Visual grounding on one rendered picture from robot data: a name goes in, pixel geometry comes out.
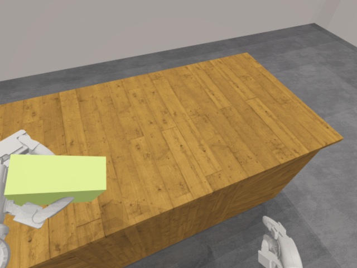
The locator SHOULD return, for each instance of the robot right hand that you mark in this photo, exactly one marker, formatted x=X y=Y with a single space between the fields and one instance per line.
x=284 y=251

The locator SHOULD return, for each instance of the robot left hand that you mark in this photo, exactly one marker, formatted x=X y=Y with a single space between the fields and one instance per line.
x=29 y=214

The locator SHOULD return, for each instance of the sponge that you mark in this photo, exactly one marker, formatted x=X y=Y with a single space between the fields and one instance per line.
x=44 y=179

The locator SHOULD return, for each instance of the table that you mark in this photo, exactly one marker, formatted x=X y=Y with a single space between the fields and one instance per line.
x=186 y=148

